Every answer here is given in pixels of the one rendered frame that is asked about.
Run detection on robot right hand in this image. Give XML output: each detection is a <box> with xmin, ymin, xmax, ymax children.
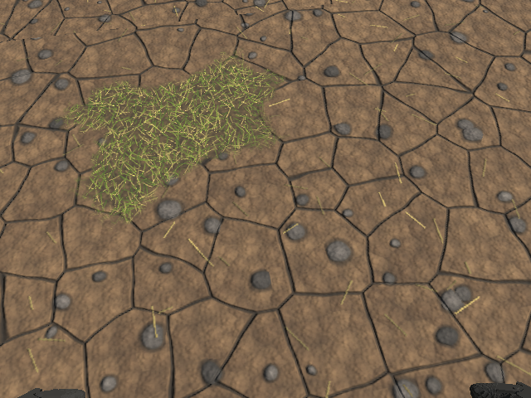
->
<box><xmin>470</xmin><ymin>381</ymin><xmax>531</xmax><ymax>398</ymax></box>

